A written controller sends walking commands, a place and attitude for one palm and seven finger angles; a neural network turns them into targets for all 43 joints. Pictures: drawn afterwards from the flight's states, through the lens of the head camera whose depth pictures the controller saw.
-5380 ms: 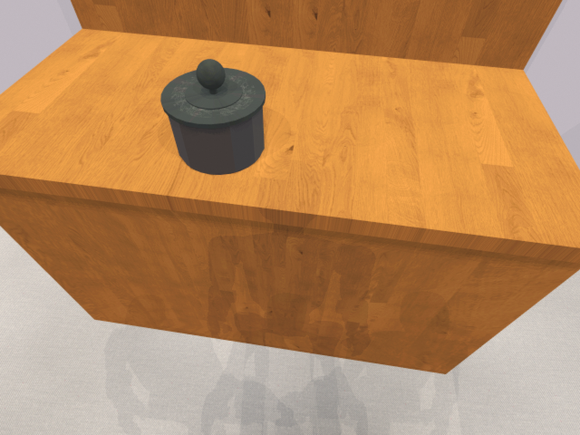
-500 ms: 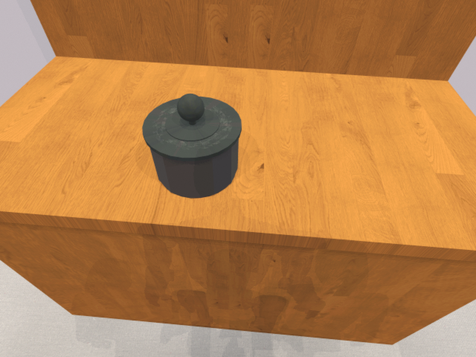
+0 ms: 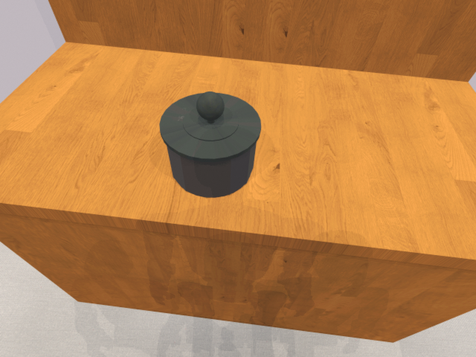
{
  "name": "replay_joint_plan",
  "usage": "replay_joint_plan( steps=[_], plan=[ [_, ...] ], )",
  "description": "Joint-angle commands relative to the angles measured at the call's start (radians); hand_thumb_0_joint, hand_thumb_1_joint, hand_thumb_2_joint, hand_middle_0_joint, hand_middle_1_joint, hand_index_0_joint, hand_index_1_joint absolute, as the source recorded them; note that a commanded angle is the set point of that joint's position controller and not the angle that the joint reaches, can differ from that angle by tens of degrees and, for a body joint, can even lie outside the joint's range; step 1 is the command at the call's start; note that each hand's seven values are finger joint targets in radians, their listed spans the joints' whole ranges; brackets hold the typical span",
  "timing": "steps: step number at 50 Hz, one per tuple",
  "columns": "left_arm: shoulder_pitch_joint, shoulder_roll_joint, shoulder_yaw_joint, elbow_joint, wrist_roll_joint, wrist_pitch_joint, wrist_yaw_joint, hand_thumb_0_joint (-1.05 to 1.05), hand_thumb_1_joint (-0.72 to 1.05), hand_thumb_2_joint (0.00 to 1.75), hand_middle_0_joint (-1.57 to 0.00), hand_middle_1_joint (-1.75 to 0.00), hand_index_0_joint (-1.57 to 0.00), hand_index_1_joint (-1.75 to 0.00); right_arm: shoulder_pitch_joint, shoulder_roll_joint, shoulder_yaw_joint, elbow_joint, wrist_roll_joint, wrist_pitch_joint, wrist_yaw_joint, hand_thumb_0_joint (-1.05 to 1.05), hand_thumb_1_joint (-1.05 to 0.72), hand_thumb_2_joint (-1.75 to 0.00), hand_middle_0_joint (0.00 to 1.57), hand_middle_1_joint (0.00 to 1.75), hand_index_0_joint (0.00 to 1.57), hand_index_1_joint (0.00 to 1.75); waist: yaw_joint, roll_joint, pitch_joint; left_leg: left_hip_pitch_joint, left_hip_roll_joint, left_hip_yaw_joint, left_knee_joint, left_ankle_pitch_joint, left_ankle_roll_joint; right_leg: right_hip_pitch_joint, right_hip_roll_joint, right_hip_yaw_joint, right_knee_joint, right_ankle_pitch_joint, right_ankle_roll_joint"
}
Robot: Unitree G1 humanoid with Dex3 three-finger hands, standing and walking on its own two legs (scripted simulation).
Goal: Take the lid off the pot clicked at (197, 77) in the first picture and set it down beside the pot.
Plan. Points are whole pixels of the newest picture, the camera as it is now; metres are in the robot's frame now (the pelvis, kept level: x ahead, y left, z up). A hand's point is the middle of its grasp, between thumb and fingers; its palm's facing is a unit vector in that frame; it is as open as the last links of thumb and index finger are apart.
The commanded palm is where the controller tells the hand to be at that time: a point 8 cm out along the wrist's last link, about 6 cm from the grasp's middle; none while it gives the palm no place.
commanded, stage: come to a stop and stand still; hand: left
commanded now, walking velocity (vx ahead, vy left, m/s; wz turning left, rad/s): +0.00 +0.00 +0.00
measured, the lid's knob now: (210, 106) +0.47 +0.09 +0.17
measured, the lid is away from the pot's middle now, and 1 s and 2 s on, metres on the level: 0.00 0.00 0.00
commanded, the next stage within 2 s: look again from close up in 0.46 s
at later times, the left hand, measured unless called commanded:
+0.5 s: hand out of the picture +0.03 +0.17 -0.18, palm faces +0.01 -0.98 -0.18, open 7.4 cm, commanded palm none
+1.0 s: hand out of the picture +0.01 +0.16 -0.18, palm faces +0.01 -0.99 -0.15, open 7.4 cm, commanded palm none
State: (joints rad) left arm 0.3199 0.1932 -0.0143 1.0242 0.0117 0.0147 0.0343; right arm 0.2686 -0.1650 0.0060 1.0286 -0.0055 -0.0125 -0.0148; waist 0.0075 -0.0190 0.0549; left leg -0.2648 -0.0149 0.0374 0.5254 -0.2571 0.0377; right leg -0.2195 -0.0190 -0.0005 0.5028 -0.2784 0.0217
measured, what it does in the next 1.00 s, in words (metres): stands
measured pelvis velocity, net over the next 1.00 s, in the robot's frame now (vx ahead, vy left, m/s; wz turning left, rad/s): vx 0.02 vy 0.00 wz -0.01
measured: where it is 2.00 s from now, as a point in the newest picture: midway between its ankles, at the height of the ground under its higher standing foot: outside the picture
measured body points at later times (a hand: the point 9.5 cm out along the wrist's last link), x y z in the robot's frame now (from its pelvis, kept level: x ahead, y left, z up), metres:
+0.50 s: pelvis +0.02 +0.00 +0.00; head +0.04 +0.01 +0.45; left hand +0.03 +0.22 -0.16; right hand +0.04 -0.23 -0.15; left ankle +0.02 +0.09 -0.74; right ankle -0.01 -0.14 -0.74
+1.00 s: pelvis +0.02 +0.00 +0.00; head +0.05 +0.02 +0.45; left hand +0.01 +0.22 -0.16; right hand +0.01 -0.22 -0.15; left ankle +0.02 +0.09 -0.74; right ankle -0.01 -0.14 -0.74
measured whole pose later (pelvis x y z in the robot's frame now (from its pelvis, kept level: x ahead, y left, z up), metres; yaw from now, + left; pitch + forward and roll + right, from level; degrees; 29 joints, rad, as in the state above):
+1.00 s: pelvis +0.02 +0.00 +0.00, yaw -1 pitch -1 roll +0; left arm 0.31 0.15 -0.02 1.09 0.01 0.00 0.04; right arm 0.28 -0.12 0.01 1.13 0.00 -0.03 -0.03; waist 0.00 -0.03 0.06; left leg -0.19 -0.02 0.05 0.46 -0.27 0.04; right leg -0.14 -0.02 0.01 0.43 -0.28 0.03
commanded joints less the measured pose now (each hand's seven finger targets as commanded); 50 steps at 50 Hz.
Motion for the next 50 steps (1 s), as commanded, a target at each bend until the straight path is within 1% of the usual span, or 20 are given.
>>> replay_joint_plan(
  steps=[1,5,6,9,14,16,20,21,27,30,32,33,35,36,38,40,41,45,46,50],
  plan=[
    [0.057,0.097,0.018,-0.023,0.001,-0.025,0.006,0.0,0.9,0.9,-0.2,-0.3,-0.2,-0.3,0.032,-0.103,-0.02,-0.038,0.001,-0.025,-0.011,0.0,-0.9,-0.9,0.2,0.3,0.2,0.3,-0.002,0.033,-0.024,0.04,0.123,-0.13,-0.129,0.105,0.009,-0.013,-0.067,0.065,-0.085,0.086,-0.057],
    [0.058,0.09,0.016,-0.008,0.0,-0.027,0.009,0.0,0.9,0.9,-0.2,-0.3,-0.2,-0.3,0.036,-0.1,-0.017,-0.021,0.003,-0.027,-0.014,0.0,-0.9,-0.9,0.2,0.3,0.2,0.3,-0.005,0.032,-0.028,0.065,0.119,-0.118,-0.118,0.172,0.005,-0.003,-0.076,0.073,-0.087,0.128,-0.057],
    [0.06,0.095,0.017,-0.006,-0.001,-0.028,0.008,0.0,0.9,0.9,-0.2,-0.3,-0.2,-0.3,0.033,-0.098,-0.018,-0.015,0.003,-0.028,-0.014,0.0,-0.9,-0.9,0.2,0.3,0.2,0.3,-0.001,0.023,-0.032,0.071,0.122,-0.118,-0.114,0.193,0.006,0.006,-0.075,0.068,-0.088,0.143,-0.056],
    [0.06,0.085,0.015,0.003,0.0,-0.026,0.009,0.0,0.9,0.9,-0.2,-0.3,-0.2,-0.3,0.029,-0.096,-0.017,-0.008,0.003,-0.027,-0.015,0.0,-0.9,-0.9,0.2,0.3,0.2,0.3,-0.002,0.037,-0.009,0.071,0.119,-0.113,-0.125,0.171,0.003,-0.007,-0.079,0.072,-0.095,0.127,-0.055],
    [0.054,0.083,0.017,0.007,0.0,-0.025,0.01,0.0,0.9,0.9,-0.2,-0.3,-0.2,-0.3,0.033,-0.091,-0.016,0.002,0.003,-0.027,-0.017,0.0,-0.9,-0.9,0.2,0.3,0.2,0.3,-0.003,0.045,-0.006,0.078,0.121,-0.111,-0.133,0.189,0.003,0.004,-0.08,0.073,-0.101,0.136,-0.054],
    [0.055,0.085,0.018,0.008,-0.001,-0.026,0.009,0.0,0.9,0.9,-0.2,-0.3,-0.2,-0.3,0.032,-0.092,-0.016,0.005,0.003,-0.029,-0.018,0.0,-0.9,-0.9,0.2,0.3,0.2,0.3,0.001,0.022,-0.011,0.082,0.124,-0.114,-0.132,0.209,0.006,0.017,-0.078,0.068,-0.104,0.153,-0.053],
    [0.052,0.076,0.018,0.013,-0.001,-0.025,0.01,0.0,0.9,0.9,-0.2,-0.3,-0.2,-0.3,0.039,-0.089,-0.015,0.016,0.002,-0.029,-0.019,0.0,-0.9,-0.9,0.2,0.3,0.2,0.3,-0.001,0.036,-0.014,0.099,0.123,-0.11,-0.136,0.229,0.004,0.015,-0.083,0.07,-0.103,0.159,-0.052],
    [0.051,0.082,0.019,0.011,-0.002,-0.026,0.009,0.0,0.9,0.9,-0.2,-0.3,-0.2,-0.3,0.04,-0.088,-0.016,0.018,0.003,-0.029,-0.019,0.0,-0.9,-0.9,0.2,0.3,0.2,0.3,0.002,0.023,-0.016,0.093,0.124,-0.111,-0.13,0.244,0.005,0.029,-0.081,0.067,-0.107,0.174,-0.053],
    [0.052,0.074,0.018,0.016,-0.002,-0.025,0.01,0.0,0.9,0.9,-0.2,-0.3,-0.2,-0.3,0.046,-0.083,-0.015,0.029,0.003,-0.026,-0.019,0.0,-0.9,-0.9,0.2,0.3,0.2,0.3,0.001,0.024,0.006,0.085,0.121,-0.107,-0.138,0.207,0.002,0.024,-0.089,0.071,-0.12,0.163,-0.053],
    [0.056,0.071,0.016,0.02,-0.002,-0.028,0.01,0.0,0.9,0.9,-0.2,-0.3,-0.2,-0.3,0.053,-0.076,-0.014,0.038,0.003,-0.027,-0.019,0.0,-0.9,-0.9,0.2,0.3,0.2,0.3,-0.001,0.026,-0.005,0.101,0.12,-0.102,-0.142,0.208,0.001,0.023,-0.09,0.077,-0.122,0.173,-0.054],
    [0.058,0.071,0.016,0.021,-0.004,-0.028,0.01,0.0,0.9,0.9,-0.2,-0.3,-0.2,-0.3,0.053,-0.08,-0.015,0.04,0.003,-0.026,-0.019,0.0,-0.9,-0.9,0.2,0.3,0.2,0.3,0.0,0.009,-0.004,0.097,0.121,-0.101,-0.134,0.208,0.0,0.028,-0.09,0.076,-0.123,0.183,-0.054],
    [0.058,0.07,0.014,0.023,-0.004,-0.027,0.01,0.0,0.9,0.9,-0.2,-0.3,-0.2,-0.3,0.056,-0.078,-0.014,0.042,0.004,-0.025,-0.019,0.0,-0.9,-0.9,0.2,0.3,0.2,0.3,-0.002,0.025,0.004,0.094,0.121,-0.1,-0.139,0.196,-0.001,0.022,-0.089,0.079,-0.125,0.172,-0.055],
    [0.059,0.069,0.014,0.025,-0.003,-0.028,0.011,0.0,0.9,0.9,-0.2,-0.3,-0.2,-0.3,0.064,-0.072,-0.013,0.047,0.004,-0.027,-0.019,0.0,-0.9,-0.9,0.2,0.3,0.2,0.3,-0.003,0.022,-0.001,0.098,0.12,-0.101,-0.142,0.211,0.001,0.026,-0.087,0.077,-0.122,0.179,-0.054],
    [0.064,0.07,0.015,0.026,-0.004,-0.029,0.011,0.0,0.9,0.9,-0.2,-0.3,-0.2,-0.3,0.062,-0.07,-0.014,0.051,0.004,-0.027,-0.02,0.0,-0.9,-0.9,0.2,0.3,0.2,0.3,0.002,0.003,0.002,0.094,0.123,-0.102,-0.138,0.211,0.003,0.032,-0.087,0.072,-0.127,0.182,-0.055],
    [0.067,0.064,0.014,0.029,-0.004,-0.028,0.011,0.0,0.9,0.9,-0.2,-0.3,-0.2,-0.3,0.067,-0.07,-0.013,0.054,0.005,-0.027,-0.02,0.0,-0.9,-0.9,0.2,0.3,0.2,0.3,-0.002,0.03,-0.002,0.099,0.121,-0.098,-0.138,0.214,0.001,0.03,-0.09,0.075,-0.126,0.183,-0.054],
    [0.07,0.059,0.014,0.034,-0.003,-0.029,0.012,0.0,0.9,0.9,-0.2,-0.3,-0.2,-0.3,0.072,-0.063,-0.013,0.06,0.005,-0.029,-0.021,0.0,-0.9,-0.9,0.2,0.3,0.2,0.3,-0.002,0.026,-0.001,0.104,0.123,-0.1,-0.142,0.228,0.003,0.027,-0.088,0.073,-0.124,0.182,-0.053],
    [0.076,0.062,0.013,0.037,-0.005,-0.03,0.011,0.0,0.9,0.9,-0.2,-0.3,-0.2,-0.3,0.07,-0.065,-0.013,0.062,0.005,-0.029,-0.022,0.0,-0.9,-0.9,0.2,0.3,0.2,0.3,0.002,0.008,-0.004,0.103,0.124,-0.102,-0.135,0.233,0.005,0.037,-0.086,0.073,-0.129,0.194,-0.054],
    [0.079,0.053,0.012,0.041,-0.004,-0.032,0.014,0.0,0.9,0.9,-0.2,-0.3,-0.2,-0.3,0.081,-0.057,-0.013,0.069,0.006,-0.029,-0.022,0.0,-0.9,-0.9,0.2,0.3,0.2,0.3,-0.004,0.029,-0.007,0.11,0.122,-0.097,-0.136,0.243,0.001,0.035,-0.091,0.074,-0.127,0.206,-0.054],
    [0.086,0.056,0.012,0.043,-0.005,-0.032,0.013,0.0,0.9,0.9,-0.2,-0.3,-0.2,-0.3,0.076,-0.056,-0.014,0.072,0.006,-0.029,-0.022,0.0,-0.9,-0.9,0.2,0.3,0.2,0.3,0.001,0.011,-0.01,0.11,0.123,-0.1,-0.13,0.249,0.004,0.044,-0.09,0.073,-0.13,0.217,-0.054],
    [0.09,0.045,0.01,0.05,-0.004,-0.031,0.014,0.0,0.9,0.9,-0.2,-0.3,-0.2,-0.3,0.081,-0.049,-0.013,0.075,0.007,-0.027,-0.023,0.0,-0.9,-0.9,0.2,0.3,0.2,0.3,-0.003,0.021,0.016,0.1,0.121,-0.1,-0.142,0.206,0.003,0.023,-0.09,0.075,-0.137,0.178,-0.053]
  ],
)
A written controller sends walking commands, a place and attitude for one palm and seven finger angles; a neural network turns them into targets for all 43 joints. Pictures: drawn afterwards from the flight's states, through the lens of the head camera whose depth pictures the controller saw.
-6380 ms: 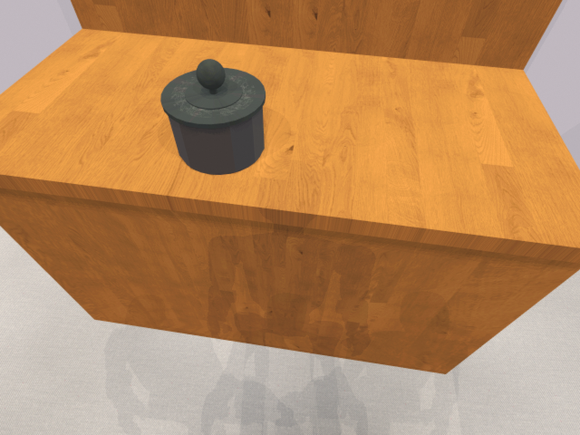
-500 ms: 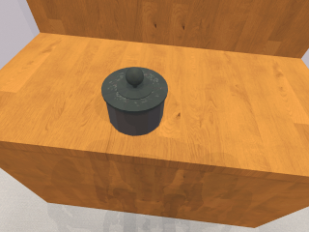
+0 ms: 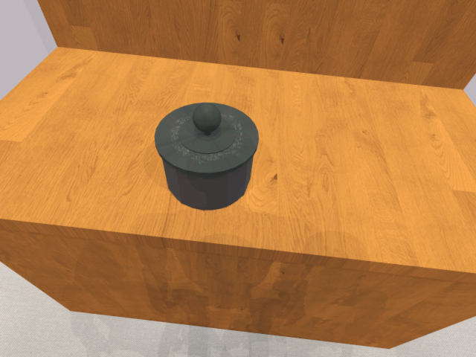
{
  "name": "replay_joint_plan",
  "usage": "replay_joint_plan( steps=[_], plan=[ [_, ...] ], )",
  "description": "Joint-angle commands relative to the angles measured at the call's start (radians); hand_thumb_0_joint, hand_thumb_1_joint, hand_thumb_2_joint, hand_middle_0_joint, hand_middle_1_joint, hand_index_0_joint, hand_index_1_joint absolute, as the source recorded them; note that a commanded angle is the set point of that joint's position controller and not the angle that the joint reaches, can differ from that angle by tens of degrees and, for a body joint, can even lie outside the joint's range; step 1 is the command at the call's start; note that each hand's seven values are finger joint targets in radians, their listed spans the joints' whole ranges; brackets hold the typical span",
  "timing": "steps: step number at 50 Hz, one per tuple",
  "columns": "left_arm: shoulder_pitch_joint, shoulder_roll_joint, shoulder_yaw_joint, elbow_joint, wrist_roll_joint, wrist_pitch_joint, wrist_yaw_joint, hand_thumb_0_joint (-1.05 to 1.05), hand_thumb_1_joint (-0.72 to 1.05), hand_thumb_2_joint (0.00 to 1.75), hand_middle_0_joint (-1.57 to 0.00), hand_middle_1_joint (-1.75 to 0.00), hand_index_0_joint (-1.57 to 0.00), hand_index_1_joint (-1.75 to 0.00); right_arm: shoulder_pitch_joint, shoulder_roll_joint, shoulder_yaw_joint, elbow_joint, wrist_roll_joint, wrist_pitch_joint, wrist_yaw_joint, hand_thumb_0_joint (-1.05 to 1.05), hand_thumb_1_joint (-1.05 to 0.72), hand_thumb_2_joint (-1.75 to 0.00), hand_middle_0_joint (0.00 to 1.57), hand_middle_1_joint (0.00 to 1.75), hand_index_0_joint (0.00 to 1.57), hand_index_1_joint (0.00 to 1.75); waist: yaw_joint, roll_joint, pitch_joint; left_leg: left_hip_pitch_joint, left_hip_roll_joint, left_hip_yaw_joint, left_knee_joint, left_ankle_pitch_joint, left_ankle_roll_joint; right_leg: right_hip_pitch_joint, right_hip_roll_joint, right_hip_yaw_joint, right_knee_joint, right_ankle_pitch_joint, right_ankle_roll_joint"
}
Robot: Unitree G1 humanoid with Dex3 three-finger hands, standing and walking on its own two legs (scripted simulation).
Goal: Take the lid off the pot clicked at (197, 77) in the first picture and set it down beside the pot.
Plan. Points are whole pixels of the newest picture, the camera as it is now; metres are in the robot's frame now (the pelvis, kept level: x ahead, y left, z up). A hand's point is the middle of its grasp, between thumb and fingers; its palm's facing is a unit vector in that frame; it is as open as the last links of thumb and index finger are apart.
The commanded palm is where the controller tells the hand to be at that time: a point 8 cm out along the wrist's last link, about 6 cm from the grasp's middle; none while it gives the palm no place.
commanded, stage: look again from close up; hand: left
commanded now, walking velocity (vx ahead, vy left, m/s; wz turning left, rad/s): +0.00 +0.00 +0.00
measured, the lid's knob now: (207, 117) +0.45 +0.09 +0.16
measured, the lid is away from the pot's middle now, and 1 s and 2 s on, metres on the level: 0.00 0.00 0.00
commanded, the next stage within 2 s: lift the closed hand beside the body in 0.26 s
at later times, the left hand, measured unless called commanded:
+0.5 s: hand out of the picture +0.07 +0.21 -0.12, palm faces +0.12 -0.94 -0.31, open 6.9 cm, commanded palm +0.08 +0.23 -0.04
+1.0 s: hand out of the picture +0.10 +0.21 +0.03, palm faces +0.29 -0.89 -0.35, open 3.0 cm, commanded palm +0.05 +0.25 +0.07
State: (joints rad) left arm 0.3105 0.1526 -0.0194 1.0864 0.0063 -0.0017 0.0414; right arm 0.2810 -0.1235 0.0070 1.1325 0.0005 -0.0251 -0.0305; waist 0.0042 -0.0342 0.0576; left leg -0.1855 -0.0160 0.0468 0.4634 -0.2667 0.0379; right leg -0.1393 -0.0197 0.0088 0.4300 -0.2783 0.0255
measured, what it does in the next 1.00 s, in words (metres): stands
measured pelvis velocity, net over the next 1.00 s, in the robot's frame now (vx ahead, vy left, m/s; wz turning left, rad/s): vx -0.03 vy -0.02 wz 0.05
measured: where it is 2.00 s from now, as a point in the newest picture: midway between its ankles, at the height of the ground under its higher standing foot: outside the picture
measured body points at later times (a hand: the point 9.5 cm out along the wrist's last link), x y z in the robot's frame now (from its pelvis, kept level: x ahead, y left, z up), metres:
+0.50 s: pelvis -0.01 +0.02 +0.00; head -0.01 +0.02 +0.45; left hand +0.07 +0.26 -0.09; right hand +0.04 -0.22 -0.14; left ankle -0.01 +0.09 -0.74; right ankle -0.03 -0.14 -0.74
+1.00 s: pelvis -0.03 -0.02 +0.00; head -0.03 -0.03 +0.45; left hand +0.08 +0.25 +0.05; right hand +0.17 -0.23 -0.08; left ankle -0.01 +0.09 -0.74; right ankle -0.03 -0.14 -0.74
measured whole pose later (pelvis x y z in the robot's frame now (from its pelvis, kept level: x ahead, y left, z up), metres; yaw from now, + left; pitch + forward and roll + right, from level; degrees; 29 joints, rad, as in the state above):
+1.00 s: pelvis -0.03 -0.02 +0.00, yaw +3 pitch -3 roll -1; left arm 0.67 0.26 0.13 -0.23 -0.02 -0.06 0.07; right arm 0.22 -0.20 0.01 0.59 0.01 -0.14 -0.06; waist 0.06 0.04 0.02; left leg -0.22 0.00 -0.01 0.51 -0.25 0.01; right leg -0.15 0.00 -0.05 0.47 -0.27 0.00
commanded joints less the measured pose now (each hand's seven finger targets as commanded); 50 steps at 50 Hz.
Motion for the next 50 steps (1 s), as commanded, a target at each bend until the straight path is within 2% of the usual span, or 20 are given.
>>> replay_joint_plan(
  steps=[1,17,18,19,20,21,23,25,27,28,31,32,35,36,39,41,43,46,47,50],
  plan=[
    [0.102,0.088,0.015,-0.012,0.001,-0.014,0.006,0.0,0.9,0.9,-0.2,-0.3,-0.2,-0.3,0.067,-0.09,-0.015,-0.027,0.001,-0.014,-0.007,0.0,-0.9,-0.9,0.2,0.3,0.2,0.3,0.002,0.02,0.017,0.012,0.123,-0.111,-0.076,0.215,0.004,-0.048,-0.087,0.064,-0.069,0.185,-0.057],
    [0.119,0.071,0.014,0.001,0.004,-0.012,0.007,0.0,0.9,0.9,-0.2,-0.3,-0.2,-0.3,0.085,-0.085,-0.014,-0.021,0.002,-0.018,-0.009,0.0,-0.9,-0.9,0.2,0.3,0.2,0.3,0.004,0.045,0.024,0.003,0.123,-0.119,-0.092,0.203,0.01,-0.052,-0.087,0.052,-0.067,0.149,-0.049],
    [0.116,0.105,0.02,0.022,0.025,-0.036,0.038,0.0,0.9,0.9,-0.2,-0.3,-0.2,-0.3,-0.002,-0.152,-0.016,-0.095,0.003,-0.018,0.001,0.0,-0.9,-0.9,0.2,0.3,0.2,0.3,0.01,0.103,0.013,-0.033,0.114,-0.099,0.065,0.43,-0.023,-0.067,-0.101,0.063,-0.049,0.356,-0.043],
    [-0.541,0.228,-0.031,-1.332,-0.099,-0.185,0.049,0.0,0.9,0.9,-0.24,-0.35,-0.24,-0.35,0.011,-0.254,-0.032,-0.441,0.074,-0.201,0.009,0.0,-0.9,-0.9,0.2,0.3,0.2,0.3,-0.005,0.254,-0.45,0.194,0.038,-0.13,-0.071,0.37,-0.073,0.014,-0.023,-0.026,0.027,0.277,-0.062],
    [-0.172,0.212,0.002,-1.138,-0.028,-0.1,0.102,0.0,0.9,0.9,-0.29,-0.4,-0.29,-0.4,-0.084,-0.195,-0.009,-0.391,0.084,-0.27,-0.038,0.0,-0.9,-0.9,0.2,0.3,0.2,0.3,0.023,0.365,-0.464,0.215,0.088,-0.109,-0.059,0.398,-0.095,-0.04,-0.013,-0.036,0.068,0.16,-0.086],
    [0.094,0.075,-0.066,-1.052,-0.049,0.027,0.135,0.0,0.9,0.9,-0.33,-0.44,-0.33,-0.44,-0.122,-0.166,-0.016,-0.4,0.103,-0.286,-0.024,0.0,-0.9,-0.9,0.2,0.3,0.2,0.3,0.023,0.297,-0.306,0.125,0.067,-0.134,-0.083,0.29,-0.105,-0.066,-0.012,-0.073,0.051,0.102,-0.068],
    [0.127,-0.087,-0.211,-1.017,-0.027,0.047,0.111,0.0,0.9,0.9,-0.42,-0.54,-0.42,-0.54,-0.107,-0.2,-0.004,-0.408,0.074,-0.313,-0.002,0.0,-0.9,-0.9,0.2,0.3,0.2,0.3,-0.018,0.1,-0.092,0.074,0.051,-0.145,-0.105,0.168,-0.048,-0.09,0.005,-0.094,-0.007,0.124,-0.056],
    [0.225,-0.077,-0.171,-0.879,0.01,0.035,0.092,0.0,0.9,0.9,-0.51,-0.64,-0.51,-0.64,-0.104,-0.22,-0.03,-0.444,0.04,-0.291,0.019,0.0,-0.9,-0.9,0.2,0.3,0.2,0.3,0.002,-0.047,-0.026,0.009,0.061,-0.16,-0.097,0.192,-0.032,-0.127,0.018,-0.115,0.003,0.097,-0.05],
    [0.4,0.033,-0.022,-0.9,0.017,0.01,0.075,0.0,0.9,0.9,-0.6,-0.73,-0.6,-0.73,-0.143,-0.22,-0.06,-0.516,0.028,-0.249,0.037,0.0,-0.9,-0.9,0.2,0.3,0.2,0.3,0.052,-0.096,-0.042,-0.026,0.059,-0.123,-0.089,0.208,-0.044,-0.089,0.013,-0.113,-0.002,0.1,-0.052],
    [0.426,0.101,0.056,-0.998,0.009,-0.012,0.066,0.0,0.9,0.9,-0.64,-0.78,-0.64,-0.78,-0.167,-0.212,-0.066,-0.559,0.028,-0.23,0.039,0.0,-0.9,-0.9,0.2,0.3,0.2,0.3,0.067,-0.089,-0.04,-0.037,0.056,-0.116,-0.099,0.177,-0.053,-0.073,0.009,-0.105,0.001,0.084,-0.052],
    [0.421,0.196,0.183,-1.132,-0.004,-0.061,0.051,0.0,0.9,0.9,-0.77,-0.92,-0.77,-0.92,-0.209,-0.197,-0.068,-0.65,0.033,-0.186,0.022,0.0,-0.9,-0.9,0.2,0.3,0.2,0.3,0.064,-0.022,0.003,-0.081,0.046,-0.075,-0.105,0.065,-0.052,-0.075,0.004,-0.093,-0.016,0.051,-0.054],
    [0.392,0.156,0.148,-1.164,-0.006,-0.073,0.04,0.0,0.9,0.9,-0.82,-0.97,-0.82,-0.97,-0.212,-0.19,-0.059,-0.679,0.035,-0.174,0.018,0.0,-0.9,-0.9,0.2,0.3,0.2,0.3,0.048,0.017,0.015,-0.086,0.039,-0.062,-0.103,0.03,-0.05,-0.103,0.006,-0.087,-0.018,0.038,-0.05],
    [0.285,0.149,0.129,-1.322,-0.018,-0.113,0.026,0.0,0.9,0.9,-0.95,-1.12,-0.95,-1.12,-0.2,-0.179,-0.044,-0.733,0.032,-0.16,0.003,0.0,-0.9,-0.9,0.2,0.3,0.2,0.3,0.028,0.1,0.003,-0.06,0.031,-0.063,-0.095,-0.04,-0.038,-0.128,0.007,-0.068,-0.024,0.014,-0.045],
    [0.286,0.189,0.172,-1.344,-0.017,-0.118,0.032,0.0,0.9,0.9,-0.99,-1.16,-0.99,-1.16,-0.192,-0.182,-0.048,-0.734,0.027,-0.155,-0.004,0.0,-0.9,-0.9,0.2,0.3,0.2,0.3,0.025,0.088,-0.015,-0.044,0.033,-0.055,-0.074,-0.024,-0.034,-0.132,0.008,-0.073,-0.038,0.022,-0.044],
    [0.268,0.162,0.134,-1.43,-0.025,-0.127,0.028,0.0,0.9,0.9,-1.12,-1.31,-1.12,-1.31,-0.188,-0.176,-0.035,-0.757,0.018,-0.154,-0.02,0.0,-0.9,-0.9,0.2,0.3,0.2,0.3,0.018,0.122,-0.061,-0.007,0.022,-0.048,-0.055,-0.004,-0.022,-0.132,0.008,-0.06,-0.046,0.019,-0.04],
    [0.26,0.221,0.189,-1.483,-0.019,-0.13,0.041,0.0,0.9,0.9,-1.21,-1.4,-1.21,-1.4,-0.176,-0.183,-0.036,-0.752,0.014,-0.162,-0.027,0.0,-0.9,-0.9,0.2,0.3,0.2,0.3,0.022,0.12,-0.089,0.015,0.019,-0.043,-0.032,0.027,-0.021,-0.125,0.009,-0.06,-0.059,0.028,-0.042],
    [0.282,0.207,0.178,-1.516,-0.027,-0.13,0.04,0.0,0.9,0.9,-1.3,-1.5,-1.3,-1.5,-0.185,-0.181,-0.035,-0.756,0.012,-0.169,-0.032,0.0,-0.9,-0.9,0.2,0.3,0.2,0.3,0.025,0.105,-0.097,0.028,0.019,-0.042,-0.032,0.031,-0.018,-0.118,0.005,-0.057,-0.069,0.012,-0.039],
    [0.332,0.261,0.253,-1.518,-0.023,-0.126,0.052,0.0,0.9,0.9,-1.3,-1.5,-1.3,-1.5,-0.204,-0.178,-0.039,-0.731,0.012,-0.175,-0.041,0.0,-0.9,-0.9,0.2,0.3,0.2,0.3,0.042,0.062,-0.083,0.033,0.018,-0.038,-0.025,0.064,-0.016,-0.107,0.007,-0.06,-0.087,0.024,-0.039],
    [0.346,0.227,0.226,-1.526,-0.026,-0.128,0.047,0.0,0.9,0.9,-1.3,-1.5,-1.3,-1.5,-0.21,-0.173,-0.036,-0.732,0.012,-0.178,-0.042,0.0,-0.9,-0.9,0.2,0.3,0.2,0.3,0.039,0.064,-0.094,0.044,0.016,-0.033,-0.025,0.078,-0.013,-0.102,0.004,-0.058,-0.09,0.031,-0.037],
    [0.356,0.246,0.251,-1.555,-0.028,-0.132,0.047,0.0,0.9,0.9,-1.3,-1.5,-1.3,-1.5,-0.226,-0.168,-0.038,-0.717,0.013,-0.186,-0.048,0.0,-0.9,-0.9,0.2,0.3,0.2,0.3,0.05,0.063,-0.069,0.05,0.018,-0.035,-0.035,0.084,-0.011,-0.099,0.002,-0.059,-0.097,0.028,-0.033]
  ],
)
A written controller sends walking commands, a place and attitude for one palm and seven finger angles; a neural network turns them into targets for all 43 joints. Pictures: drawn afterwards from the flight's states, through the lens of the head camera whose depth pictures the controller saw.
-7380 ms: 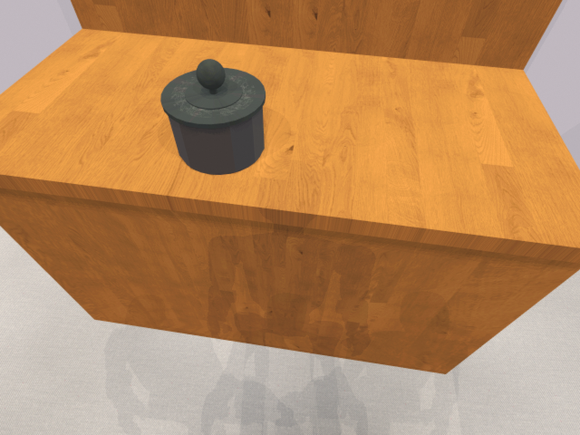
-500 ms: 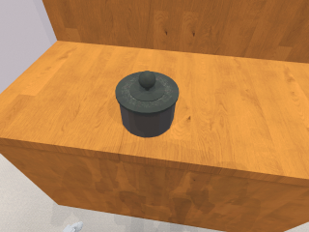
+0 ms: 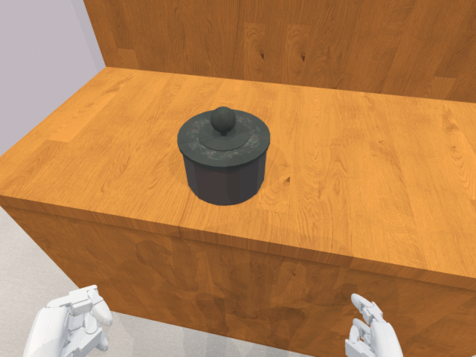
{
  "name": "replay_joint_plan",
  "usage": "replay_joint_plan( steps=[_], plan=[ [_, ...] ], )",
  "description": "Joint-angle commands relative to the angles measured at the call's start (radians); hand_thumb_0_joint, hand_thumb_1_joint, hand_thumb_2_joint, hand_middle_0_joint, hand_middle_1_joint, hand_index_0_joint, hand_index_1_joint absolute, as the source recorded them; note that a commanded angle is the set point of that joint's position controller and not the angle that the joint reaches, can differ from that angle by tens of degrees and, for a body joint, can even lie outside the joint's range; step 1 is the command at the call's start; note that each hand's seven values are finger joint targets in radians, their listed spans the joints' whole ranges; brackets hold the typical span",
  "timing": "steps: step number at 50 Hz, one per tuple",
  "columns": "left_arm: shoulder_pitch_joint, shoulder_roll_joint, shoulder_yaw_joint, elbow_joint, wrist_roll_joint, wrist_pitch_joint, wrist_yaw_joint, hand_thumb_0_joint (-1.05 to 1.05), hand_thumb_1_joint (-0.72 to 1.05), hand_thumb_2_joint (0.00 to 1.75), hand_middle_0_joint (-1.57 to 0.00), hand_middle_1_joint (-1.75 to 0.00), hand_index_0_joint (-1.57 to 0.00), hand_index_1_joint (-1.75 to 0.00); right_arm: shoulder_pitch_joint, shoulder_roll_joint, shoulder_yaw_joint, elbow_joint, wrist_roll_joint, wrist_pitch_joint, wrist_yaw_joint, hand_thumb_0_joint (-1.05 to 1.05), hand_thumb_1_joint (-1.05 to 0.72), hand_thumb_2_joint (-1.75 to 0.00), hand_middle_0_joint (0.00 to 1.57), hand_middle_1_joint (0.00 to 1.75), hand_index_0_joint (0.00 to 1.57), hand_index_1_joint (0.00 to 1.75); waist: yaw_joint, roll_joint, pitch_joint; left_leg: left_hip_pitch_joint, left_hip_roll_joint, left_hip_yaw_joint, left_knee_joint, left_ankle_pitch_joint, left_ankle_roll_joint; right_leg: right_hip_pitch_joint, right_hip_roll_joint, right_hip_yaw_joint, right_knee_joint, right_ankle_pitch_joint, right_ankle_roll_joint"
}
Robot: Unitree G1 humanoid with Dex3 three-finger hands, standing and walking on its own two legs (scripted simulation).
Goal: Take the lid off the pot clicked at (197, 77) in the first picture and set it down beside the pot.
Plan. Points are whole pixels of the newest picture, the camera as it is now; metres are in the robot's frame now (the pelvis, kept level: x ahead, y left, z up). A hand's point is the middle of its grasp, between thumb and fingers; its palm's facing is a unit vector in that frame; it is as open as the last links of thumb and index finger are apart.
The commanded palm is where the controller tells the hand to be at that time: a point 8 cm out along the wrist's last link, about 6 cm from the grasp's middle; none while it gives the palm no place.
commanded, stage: raise the hand higher, near the body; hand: left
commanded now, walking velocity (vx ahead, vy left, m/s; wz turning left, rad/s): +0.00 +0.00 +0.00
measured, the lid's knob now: (223, 119) +0.48 +0.09 +0.17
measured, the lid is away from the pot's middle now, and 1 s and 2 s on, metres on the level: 0.00 0.00 0.00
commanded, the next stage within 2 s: reach forward and open the fingers in 0.86 s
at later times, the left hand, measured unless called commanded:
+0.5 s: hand (79, 290) +0.17 +0.24 +0.10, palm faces +0.31 -0.84 -0.45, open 3.1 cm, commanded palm +0.12 +0.27 +0.13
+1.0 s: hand (74, 237) +0.21 +0.24 +0.16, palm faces +0.34 -0.78 -0.53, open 3.1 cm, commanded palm +0.16 +0.28 +0.19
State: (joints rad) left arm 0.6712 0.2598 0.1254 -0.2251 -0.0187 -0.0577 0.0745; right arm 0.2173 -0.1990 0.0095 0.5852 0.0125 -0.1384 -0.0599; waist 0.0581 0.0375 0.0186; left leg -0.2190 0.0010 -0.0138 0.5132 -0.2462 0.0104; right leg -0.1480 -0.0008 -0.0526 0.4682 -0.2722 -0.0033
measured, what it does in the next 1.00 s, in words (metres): stands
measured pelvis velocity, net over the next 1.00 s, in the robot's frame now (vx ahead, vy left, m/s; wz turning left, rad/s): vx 0.03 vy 0.01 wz -0.03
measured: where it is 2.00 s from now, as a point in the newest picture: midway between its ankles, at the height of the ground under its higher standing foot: outside the picture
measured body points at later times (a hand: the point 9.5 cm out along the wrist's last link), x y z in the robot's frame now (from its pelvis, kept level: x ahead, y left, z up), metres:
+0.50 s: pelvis +0.02 +0.00 +0.00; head +0.01 -0.02 +0.45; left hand +0.15 +0.28 +0.13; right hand +0.22 -0.22 -0.07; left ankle +0.02 +0.11 -0.74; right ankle -0.01 -0.12 -0.74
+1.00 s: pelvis +0.03 +0.01 +0.00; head +0.02 -0.01 +0.45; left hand +0.19 +0.28 +0.19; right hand +0.22 -0.20 -0.08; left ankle +0.02 +0.11 -0.74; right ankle -0.01 -0.12 -0.74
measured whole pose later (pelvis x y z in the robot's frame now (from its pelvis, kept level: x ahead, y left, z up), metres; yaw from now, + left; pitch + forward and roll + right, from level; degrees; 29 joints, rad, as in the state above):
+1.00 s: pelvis +0.03 +0.01 +0.00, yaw -1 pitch -2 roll -1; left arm 0.56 0.36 0.29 -0.55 0.06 -0.11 0.10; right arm 0.19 -0.20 0.02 0.60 0.01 -0.12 -0.04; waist 0.08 0.05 0.02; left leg -0.17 -0.01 0.02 0.48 -0.27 0.02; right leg -0.11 -0.01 -0.02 0.44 -0.29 0.01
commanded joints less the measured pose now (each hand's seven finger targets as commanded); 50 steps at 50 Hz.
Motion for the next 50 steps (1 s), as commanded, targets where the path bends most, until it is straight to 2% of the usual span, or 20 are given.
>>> replay_joint_plan(
  steps=[1,3,6,7,11,12,21,24,26,27,29,31,32,36,37,41,46,48,49,50],
  plan=[
    [0.022,0.172,0.149,-0.233,0.001,-0.075,0.019,0.0,0.9,0.9,-1.3,-1.5,-1.3,-1.5,-0.173,-0.092,-0.045,-0.156,0.003,-0.074,-0.017,0.0,-0.9,-0.9,0.2,0.3,0.2,0.3,0.004,-0.027,-0.021,0.082,0.001,0.027,-0.079,0.076,0.016,-0.091,-0.015,0.005,-0.143,0.031,-0.006],
    [0.023,0.172,0.151,-0.282,-0.003,-0.087,0.016,0.0,0.9,0.9,-1.3,-1.5,-1.3,-1.5,-0.172,-0.089,-0.044,-0.158,0.003,-0.082,-0.019,0.0,-0.9,-0.9,0.2,0.3,0.2,0.3,0.006,-0.03,-0.053,0.101,0.004,0.024,-0.085,0.095,0.018,-0.072,-0.02,0.005,-0.138,0.041,-0.003],
    [0.062,0.176,0.177,-0.249,0.002,-0.087,0.019,0.0,0.9,0.9,-1.3,-1.5,-1.3,-1.5,-0.187,-0.084,-0.049,-0.133,0.005,-0.085,-0.019,0.0,-0.9,-0.9,0.2,0.3,0.2,0.3,0.011,-0.042,-0.01,0.1,0.007,0.027,-0.084,0.117,0.018,-0.085,-0.014,0.004,-0.145,0.067,-0.003],
    [0.075,0.138,0.143,-0.241,0.001,-0.09,0.012,0.0,0.9,0.9,-1.3,-1.5,-1.3,-1.5,-0.186,-0.079,-0.048,-0.136,0.006,-0.086,-0.016,0.0,-0.9,-0.9,0.2,0.3,0.2,0.3,0.005,-0.046,-0.013,0.1,0.005,0.033,-0.087,0.112,0.021,-0.084,-0.019,0.003,-0.144,0.064,0.001],
    [0.062,0.221,0.237,-0.293,-0.003,-0.102,0.023,0.0,0.9,0.9,-1.3,-1.5,-1.3,-1.5,-0.194,-0.082,-0.057,-0.128,0.008,-0.086,-0.025,0.0,-0.9,-0.9,0.2,0.3,0.2,0.3,0.019,-0.039,-0.033,0.116,0.007,0.037,-0.081,0.145,0.02,-0.067,-0.018,0.011,-0.146,0.107,0.002],
    [0.06,0.177,0.197,-0.302,-0.002,-0.105,0.016,0.0,0.9,0.9,-1.3,-1.5,-1.3,-1.5,-0.194,-0.076,-0.051,-0.134,0.007,-0.088,-0.022,0.0,-0.9,-0.9,0.2,0.3,0.2,0.3,0.01,-0.024,-0.03,0.121,0.004,0.041,-0.085,0.148,0.023,-0.068,-0.022,0.009,-0.144,0.114,0.003],
    [0.042,0.223,0.254,-0.385,-0.007,-0.105,0.023,0.0,0.9,0.9,-1.3,-1.5,-1.3,-1.5,-0.186,-0.085,-0.056,-0.138,0.009,-0.076,-0.019,0.0,-0.9,-0.9,0.2,0.3,0.2,0.3,0.02,0.002,-0.059,0.151,0.011,0.035,-0.08,0.245,0.018,-0.033,-0.016,0.004,-0.119,0.234,-0.001],
    [0.019,0.202,0.226,-0.415,-0.004,-0.107,0.02,0.0,0.9,0.9,-1.3,-1.5,-1.3,-1.5,-0.185,-0.081,-0.05,-0.148,0.006,-0.074,-0.019,0.0,-0.9,-0.9,0.2,0.3,0.2,0.3,0.016,0.042,-0.062,0.156,0.011,0.034,-0.087,0.258,0.018,-0.03,-0.022,-0.003,-0.113,0.235,0.001],
    [0.015,0.226,0.261,-0.411,-0.006,-0.105,0.026,0.0,0.9,0.9,-1.3,-1.5,-1.3,-1.5,-0.187,-0.085,-0.052,-0.144,0.009,-0.066,-0.018,0.0,-0.9,-0.9,0.2,0.3,0.2,0.3,0.02,0.024,-0.036,0.143,0.015,0.028,-0.085,0.245,0.013,-0.036,-0.014,0.0,-0.117,0.223,-0.004],
    [0.002,0.197,0.229,-0.418,-0.007,-0.11,0.021,0.0,0.9,0.9,-1.3,-1.5,-1.3,-1.5,-0.187,-0.08,-0.044,-0.152,0.007,-0.065,-0.016,0.0,-0.9,-0.9,0.2,0.3,0.2,0.3,0.013,0.012,-0.043,0.143,0.013,0.024,-0.095,0.233,0.015,-0.033,-0.018,-0.006,-0.117,0.204,-0.003],
    [-0.035,0.212,0.233,-0.458,-0.008,-0.117,0.023,0.0,0.9,0.9,-1.3,-1.5,-1.3,-1.5,-0.183,-0.086,-0.043,-0.157,0.007,-0.068,-0.018,0.0,-0.9,-0.9,0.2,0.3,0.2,0.3,0.014,0.055,-0.048,0.157,0.017,0.026,-0.097,0.223,0.013,-0.038,-0.019,-0.002,-0.122,0.183,-0.002],
    [-0.022,0.231,0.263,-0.441,-0.01,-0.112,0.03,0.0,0.9,0.9,-1.3,-1.5,-1.3,-1.5,-0.184,-0.088,-0.044,-0.149,0.008,-0.066,-0.014,0.0,-0.9,-0.9,0.2,0.3,0.2,0.3,0.019,0.011,-0.039,0.145,0.02,0.015,-0.095,0.219,0.01,-0.038,-0.01,-0.004,-0.115,0.183,-0.006],
    [-0.027,0.203,0.237,-0.454,-0.01,-0.116,0.024,0.0,0.9,0.9,-1.3,-1.5,-1.3,-1.5,-0.181,-0.083,-0.039,-0.158,0.007,-0.065,-0.012,0.0,-0.9,-0.9,0.2,0.3,0.2,0.3,0.013,0.015,-0.062,0.154,0.019,0.02,-0.098,0.221,0.013,-0.031,-0.015,-0.005,-0.115,0.181,-0.005],
    [-0.065,0.24,0.275,-0.46,-0.014,-0.119,0.031,0.0,0.9,0.9,-1.3,-1.5,-1.3,-1.5,-0.181,-0.093,-0.039,-0.15,0.008,-0.062,-0.01,0.0,-0.9,-0.9,0.2,0.3,0.2,0.3,0.015,0.012,-0.037,0.143,0.024,0.013,-0.099,0.196,0.009,-0.044,-0.008,-0.001,-0.117,0.156,-0.007],
    [-0.091,0.208,0.239,-0.499,-0.013,-0.128,0.025,0.0,0.9,0.9,-1.3,-1.5,-1.3,-1.5,-0.179,-0.088,-0.031,-0.162,0.006,-0.065,-0.006,0.0,-0.9,-0.9,0.2,0.3,0.2,0.3,0.01,0.031,-0.054,0.149,0.022,0.014,-0.105,0.196,0.01,-0.036,-0.014,-0.003,-0.117,0.151,-0.007],
    [-0.101,0.245,0.287,-0.492,-0.017,-0.127,0.031,0.0,0.9,0.9,-1.3,-1.5,-1.3,-1.5,-0.176,-0.097,-0.034,-0.149,0.006,-0.063,-0.001,0.0,-0.9,-0.9,0.2,0.3,0.2,0.3,0.017,0.039,-0.062,0.151,0.029,0.007,-0.098,0.224,0.004,-0.028,-0.01,0.0,-0.101,0.177,-0.011],
    [-0.134,0.254,0.303,-0.514,-0.023,-0.135,0.032,0.0,0.9,0.9,-1.3,-1.5,-1.3,-1.5,-0.174,-0.101,-0.035,-0.149,0.006,-0.059,0.003,0.0,-0.9,-0.9,0.2,0.3,0.2,0.3,0.015,0.011,-0.077,0.157,0.035,0.005,-0.096,0.245,0.003,-0.021,-0.009,-0.002,-0.092,0.195,-0.011],
    [-0.162,0.227,0.277,-0.532,-0.023,-0.142,0.028,0.0,0.9,0.9,-1.3,-1.5,-1.3,-1.5,-0.17,-0.095,-0.03,-0.153,0.006,-0.061,0.007,0.0,-0.9,-0.9,0.2,0.3,0.2,0.3,0.009,0.036,-0.079,0.165,0.035,0.01,-0.098,0.257,0.003,-0.025,-0.016,-0.006,-0.092,0.198,-0.01],
    [-0.194,0.477,0.246,-0.601,0.403,-0.043,0.06,0.0,0.87,0.92,-1.29,-1.46,-1.29,-1.46,-0.174,-0.19,-0.021,-0.182,-0.03,0.013,0.019,0.0,-0.9,-0.9,0.2,0.3,0.2,0.3,0.03,0.104,-0.108,0.032,0.02,0.034,-0.069,0.304,0.002,-0.071,0.0,0.016,-0.031,0.228,-0.004],
    [-0.212,0.394,0.245,-0.667,0.403,0.013,0.077,0.0,0.84,0.94,-1.28,-1.43,-1.28,-1.43,-0.195,-0.147,-0.026,-0.236,-0.025,0.054,0.03,0.0,-0.9,-0.9,0.2,0.3,0.2,0.3,0.035,0.139,-0.116,0.009,0.023,0.041,-0.072,0.333,-0.009,-0.057,-0.008,-0.021,-0.012,0.218,-0.018]
  ],
)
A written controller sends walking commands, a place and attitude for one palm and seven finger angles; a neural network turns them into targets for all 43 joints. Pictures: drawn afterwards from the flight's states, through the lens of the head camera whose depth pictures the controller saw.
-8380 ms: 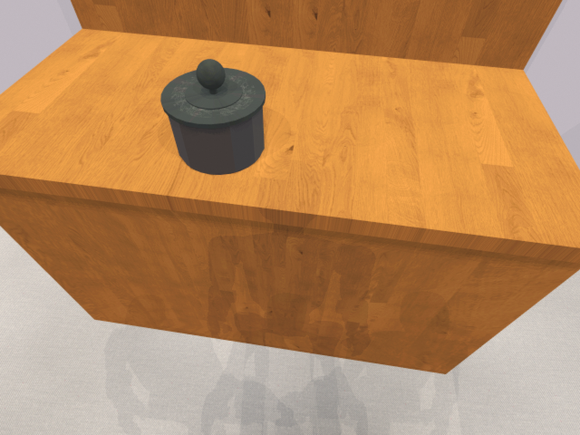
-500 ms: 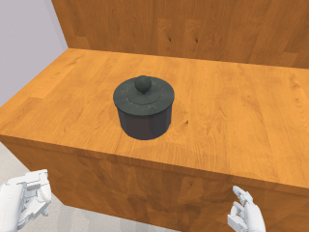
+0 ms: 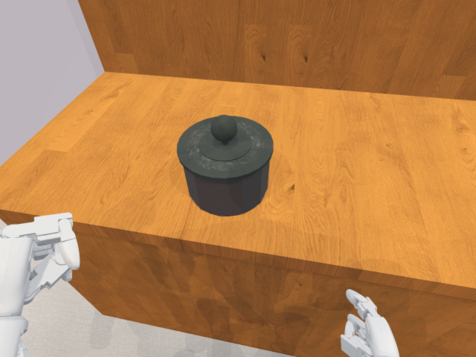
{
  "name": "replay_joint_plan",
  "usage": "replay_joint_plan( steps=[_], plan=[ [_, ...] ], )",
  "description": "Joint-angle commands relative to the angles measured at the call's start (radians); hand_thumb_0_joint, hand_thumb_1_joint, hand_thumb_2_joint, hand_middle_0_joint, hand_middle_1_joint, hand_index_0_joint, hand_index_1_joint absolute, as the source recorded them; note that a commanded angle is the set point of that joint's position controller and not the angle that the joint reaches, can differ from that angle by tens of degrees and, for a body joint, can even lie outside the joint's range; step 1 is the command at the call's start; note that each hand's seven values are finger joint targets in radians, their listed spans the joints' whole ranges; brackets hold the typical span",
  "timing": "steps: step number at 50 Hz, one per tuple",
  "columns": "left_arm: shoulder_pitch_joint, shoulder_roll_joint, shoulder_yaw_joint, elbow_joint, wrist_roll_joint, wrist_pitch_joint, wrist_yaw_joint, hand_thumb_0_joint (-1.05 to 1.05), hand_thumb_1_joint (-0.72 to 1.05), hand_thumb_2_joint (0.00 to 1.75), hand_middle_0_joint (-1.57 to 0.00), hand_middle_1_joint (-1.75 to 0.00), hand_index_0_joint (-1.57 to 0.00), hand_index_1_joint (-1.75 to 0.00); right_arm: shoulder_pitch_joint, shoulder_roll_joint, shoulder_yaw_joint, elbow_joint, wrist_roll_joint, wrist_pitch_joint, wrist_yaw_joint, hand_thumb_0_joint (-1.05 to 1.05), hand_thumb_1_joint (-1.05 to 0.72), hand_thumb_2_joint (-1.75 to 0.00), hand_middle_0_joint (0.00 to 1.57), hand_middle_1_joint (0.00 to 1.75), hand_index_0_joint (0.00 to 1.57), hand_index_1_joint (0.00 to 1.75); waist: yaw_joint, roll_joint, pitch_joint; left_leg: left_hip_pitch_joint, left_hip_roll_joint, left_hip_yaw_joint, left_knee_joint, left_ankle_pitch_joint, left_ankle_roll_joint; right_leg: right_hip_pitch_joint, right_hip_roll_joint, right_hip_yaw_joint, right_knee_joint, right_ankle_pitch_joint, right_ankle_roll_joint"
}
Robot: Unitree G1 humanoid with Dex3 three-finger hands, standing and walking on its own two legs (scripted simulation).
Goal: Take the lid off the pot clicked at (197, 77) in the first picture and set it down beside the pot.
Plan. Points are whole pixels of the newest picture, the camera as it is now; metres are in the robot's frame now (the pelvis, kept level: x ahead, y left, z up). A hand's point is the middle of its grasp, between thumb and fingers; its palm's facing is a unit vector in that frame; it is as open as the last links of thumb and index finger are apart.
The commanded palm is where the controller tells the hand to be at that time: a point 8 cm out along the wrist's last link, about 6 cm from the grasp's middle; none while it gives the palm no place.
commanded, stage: reach forward and open the fingers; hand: left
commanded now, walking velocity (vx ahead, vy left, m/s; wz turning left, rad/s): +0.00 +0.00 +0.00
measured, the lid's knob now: (224, 128) +0.45 +0.09 +0.17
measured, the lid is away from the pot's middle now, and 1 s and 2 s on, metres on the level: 0.00 0.00 0.00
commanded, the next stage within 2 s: move the open hand above the knob in 1.28 s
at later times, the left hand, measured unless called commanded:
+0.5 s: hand (45, 245) +0.19 +0.26 +0.18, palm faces -0.16 +0.05 -0.99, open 4.5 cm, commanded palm +0.17 +0.26 +0.24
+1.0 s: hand (40, 189) +0.23 +0.27 +0.23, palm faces +0.00 +0.07 -1.00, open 9.7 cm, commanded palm +0.19 +0.26 +0.30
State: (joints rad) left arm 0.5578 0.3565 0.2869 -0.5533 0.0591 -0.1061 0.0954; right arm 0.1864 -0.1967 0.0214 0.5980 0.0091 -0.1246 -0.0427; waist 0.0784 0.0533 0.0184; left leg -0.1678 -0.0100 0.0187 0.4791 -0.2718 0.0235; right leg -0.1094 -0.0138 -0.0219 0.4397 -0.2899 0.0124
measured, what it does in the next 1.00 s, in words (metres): shifts its weight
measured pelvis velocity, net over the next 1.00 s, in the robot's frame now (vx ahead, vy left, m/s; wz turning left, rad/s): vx -0.07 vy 0.01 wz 0.02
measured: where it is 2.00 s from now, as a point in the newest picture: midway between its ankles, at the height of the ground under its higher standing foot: outside the picture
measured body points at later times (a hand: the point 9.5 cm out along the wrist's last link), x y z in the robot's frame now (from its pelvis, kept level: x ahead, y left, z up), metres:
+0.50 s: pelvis -0.03 +0.00 +0.00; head -0.02 -0.06 +0.45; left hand +0.19 +0.26 +0.23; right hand +0.20 -0.21 -0.10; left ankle -0.01 +0.10 -0.74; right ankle -0.03 -0.13 -0.74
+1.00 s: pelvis -0.07 +0.01 +0.00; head -0.06 -0.03 +0.45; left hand +0.22 +0.26 +0.28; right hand +0.16 -0.20 -0.09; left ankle -0.01 +0.10 -0.74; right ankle -0.03 -0.13 -0.74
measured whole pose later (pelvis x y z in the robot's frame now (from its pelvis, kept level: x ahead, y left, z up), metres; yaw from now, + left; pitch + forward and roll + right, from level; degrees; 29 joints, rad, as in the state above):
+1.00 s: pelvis -0.07 +0.01 +0.00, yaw +1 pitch -2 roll +0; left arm -0.27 0.80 0.10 -0.22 0.68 0.05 -0.48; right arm 0.11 -0.29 0.02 0.55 0.07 0.03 0.00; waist 0.08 0.12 0.03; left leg -0.28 -0.04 0.01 0.46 -0.15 0.05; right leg -0.24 -0.05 -0.03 0.48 -0.20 0.03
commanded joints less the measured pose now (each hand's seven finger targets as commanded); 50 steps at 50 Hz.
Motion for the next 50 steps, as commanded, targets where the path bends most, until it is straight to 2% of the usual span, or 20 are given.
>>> replay_joint_plan(
  steps=[1,4,7,10,13,16,17,21,22,26,28,31,33,36,38,41,42,46,48,50],
  plan=[
    [-0.087,0.353,0.099,-0.309,0.419,0.112,0.066,0.0,0.8,0.96,-1.27,-1.39,-1.27,-1.39,-0.186,-0.153,-0.04,-0.248,-0.007,0.074,0.021,0.0,-0.9,-0.9,0.2,0.3,0.2,0.3,0.022,0.135,-0.079,-0.052,0.043,0.003,-0.035,0.331,-0.029,-0.106,0.017,-0.022,0.015,0.214,-0.045],
    [-0.022,0.4,0.078,-0.264,0.588,0.21,0.013,0.0,0.71,1.03,-1.25,-1.29,-1.25,-1.29,-0.194,-0.175,-0.039,-0.275,-0.003,0.17,0.047,0.0,-0.9,-0.9,0.2,0.3,0.2,0.3,0.026,0.074,-0.157,-0.047,0.043,0.009,-0.021,0.343,-0.016,-0.104,0.021,-0.025,0.027,0.211,-0.042],
    [-0.094,0.522,0.107,-0.278,0.652,0.248,-0.066,0.0,0.61,1.09,-1.22,-1.18,-1.22,-1.18,-0.229,-0.189,-0.033,-0.298,0.022,0.204,0.05,0.0,-0.9,-0.9,0.2,0.3,0.2,0.3,0.022,0.059,-0.238,-0.036,0.037,-0.004,-0.006,0.329,-0.005,-0.075,0.011,-0.011,0.022,0.242,-0.03],
    [-0.126,0.545,0.086,-0.186,0.652,0.247,-0.163,0.0,0.51,1.15,-1.2,-1.07,-1.2,-1.07,-0.214,-0.187,-0.039,-0.275,0.038,0.202,0.049,0.0,-0.9,-0.9,0.2,0.3,0.2,0.3,0.009,-0.002,-0.213,-0.019,0.029,-0.028,-0.013,0.337,0.005,-0.102,0.004,-0.016,-0.005,0.262,-0.01],
    [-0.193,0.633,0.132,-0.154,0.619,0.22,-0.253,0.0,0.42,1.22,-1.16,-0.97,-1.16,-0.97,-0.2,-0.192,-0.041,-0.272,0.048,0.179,0.04,0.0,-0.9,-0.9,0.2,0.3,0.2,0.3,0.007,-0.016,-0.244,-0.004,0.017,-0.03,-0.009,0.357,0.013,-0.072,-0.002,-0.016,-0.012,0.329,0.002],
    [-0.281,0.678,0.151,-0.115,0.591,0.199,-0.332,0.0,0.32,1.28,-1.13,-0.86,-1.13,-0.86,-0.225,-0.192,-0.039,-0.267,0.054,0.155,0.033,0.0,-0.9,-0.9,0.2,0.3,0.2,0.3,-0.002,-0.016,-0.202,0.014,0.003,-0.038,-0.009,0.353,0.018,-0.083,0.009,-0.009,-0.035,0.348,0.004],
    [-0.361,0.657,0.108,-0.098,0.584,0.183,-0.363,0.0,0.29,1.3,-1.12,-0.83,-1.12,-0.83,-0.204,-0.186,-0.039,-0.258,0.052,0.154,0.028,0.0,-0.9,-0.9,0.2,0.3,0.2,0.3,-0.01,-0.007,-0.197,0.007,-0.005,-0.034,-0.02,0.333,0.02,-0.087,0.003,-0.026,-0.041,0.321,0.01],
    [-0.441,0.757,0.185,-0.035,0.568,0.153,-0.433,0.0,0.16,1.38,-1.07,-0.68,-1.07,-0.68,-0.215,-0.198,-0.04,-0.252,0.049,0.126,0.021,0.0,-0.9,-0.9,0.2,0.3,0.2,0.3,0.002,-0.014,-0.197,0.035,-0.014,-0.043,-0.032,0.315,0.023,-0.082,0.013,-0.018,-0.062,0.297,0.009],
    [-0.514,0.697,0.114,-0.02,0.562,0.136,-0.453,0.0,0.13,1.4,-1.06,-0.65,-1.06,-0.65,-0.203,-0.185,-0.037,-0.247,0.049,0.127,0.02,0.0,-0.9,-0.9,0.2,0.3,0.2,0.3,-0.008,-0.001,-0.204,0.029,-0.023,-0.034,-0.039,0.292,0.025,-0.083,0.005,-0.032,-0.068,0.271,0.015],
    [-0.595,0.747,0.159,0.012,0.559,0.109,-0.471,0.0,0.01,1.44,-1.01,-0.51,-1.01,-0.51,-0.22,-0.195,-0.041,-0.244,0.05,0.103,0.024,0.0,-0.9,-0.9,0.2,0.3,0.2,0.3,0.002,0.005,-0.203,0.056,-0.022,-0.043,-0.048,0.264,0.022,-0.087,0.018,-0.026,-0.078,0.224,0.004],
    [-0.693,0.717,0.109,0.05,0.558,0.102,-0.486,0.0,-0.04,1.46,-0.98,-0.44,-0.98,-0.44,-0.212,-0.188,-0.041,-0.232,0.051,0.107,0.023,0.0,-0.9,-0.9,0.2,0.3,0.2,0.3,-0.003,0.01,-0.207,0.043,-0.022,-0.034,-0.072,0.222,0.018,-0.088,0.006,-0.038,-0.086,0.172,0.013],
    [-0.724,0.758,0.139,0.087,0.576,0.116,-0.485,0.0,-0.13,1.49,-0.94,-0.33,-0.94,-0.33,-0.232,-0.198,-0.04,-0.238,0.052,0.097,0.03,0.0,-0.9,-0.9,0.2,0.3,0.2,0.3,0.004,0.024,-0.211,0.052,-0.026,-0.041,-0.062,0.211,0.019,-0.094,0.021,-0.022,-0.076,0.16,-0.004],
    [-0.835,0.735,0.087,0.122,0.576,0.123,-0.501,0.0,-0.19,1.51,-0.92,-0.26,-0.92,-0.26,-0.226,-0.194,-0.04,-0.232,0.055,0.108,0.03,0.0,-0.9,-0.9,0.2,0.3,0.2,0.3,0.0,0.006,-0.198,0.018,-0.023,-0.035,-0.094,0.148,0.014,-0.097,0.009,-0.036,-0.085,0.089,0.006],
    [-0.865,0.744,0.087,0.091,0.59,0.133,-0.502,0.0,-0.28,1.56,-0.89,-0.15,-0.89,-0.15,-0.25,-0.194,-0.039,-0.248,0.057,0.091,0.035,0.0,-0.9,-0.9,0.2,0.3,0.2,0.3,0.004,0.064,-0.234,0.056,-0.026,-0.047,-0.075,0.169,0.017,-0.1,0.023,-0.022,-0.06,0.106,-0.013],
    [-0.957,0.723,0.041,0.121,0.597,0.135,-0.517,0.0,-0.34,1.59,-0.86,-0.08,-0.86,-0.08,-0.241,-0.187,-0.037,-0.239,0.057,0.1,0.034,0.0,-0.9,-0.9,0.2,0.3,0.2,0.3,0.002,0.028,-0.215,0.022,-0.021,-0.046,-0.11,0.112,0.013,-0.103,0.013,-0.036,-0.072,0.046,-0.002],
    [-0.992,0.771,0.081,0.17,0.619,0.146,-0.51,0.0,-0.34,1.59,-0.86,-0.08,-0.86,-0.08,-0.24,-0.198,-0.036,-0.236,0.06,0.094,0.033,0.0,-0.9,-0.9,0.2,0.3,0.2,0.3,0.0,0.057,-0.213,0.034,-0.021,-0.052,-0.096,0.097,0.014,-0.127,0.028,-0.026,-0.053,0.041,-0.019],
    [-1.069,0.728,0.022,0.187,0.623,0.146,-0.526,0.0,-0.34,1.59,-0.86,-0.08,-0.86,-0.08,-0.251,-0.188,-0.029,-0.228,0.056,0.104,0.035,0.0,-0.9,-0.9,0.2,0.3,0.2,0.3,-0.004,0.057,-0.225,0.013,-0.021,-0.055,-0.13,0.057,0.011,-0.12,0.02,-0.038,-0.058,0.011,-0.013],
    [-1.076,0.757,0.055,0.175,0.631,0.154,-0.519,0.0,-0.35,1.6,-0.87,-0.08,-0.87,-0.08,-0.239,-0.192,-0.036,-0.241,0.062,0.09,0.038,0.0,-0.9,-0.9,0.2,0.3,0.2,0.3,0.005,0.077,-0.254,0.048,-0.016,-0.068,-0.103,0.082,0.011,-0.127,0.03,-0.028,-0.025,0.044,-0.027],
    [-1.15,0.727,0.009,0.239,0.637,0.166,-0.537,0.0,-0.35,1.6,-0.87,-0.08,-0.87,-0.08,-0.239,-0.189,-0.035,-0.228,0.062,0.105,0.038,0.0,-0.9,-0.9,0.2,0.3,0.2,0.3,0.002,0.01,-0.208,-0.001,-0.009,-0.066,-0.138,0.016,0.009,-0.141,0.018,-0.04,-0.046,-0.004,-0.016],
    [-1.196,0.716,-0.017,0.257,0.644,0.17,-0.541,0.0,-0.35,1.61,-0.87,-0.08,-0.87,-0.08,-0.246,-0.192,-0.032,-0.227,0.063,0.105,0.034,0.0,-0.9,-0.9,0.2,0.3,0.2,0.3,-0.001,0.021,-0.198,-0.006,-0.01,-0.064,-0.142,-0.006,0.011,-0.157,0.017,-0.039,-0.043,-0.018,-0.017]
  ],
)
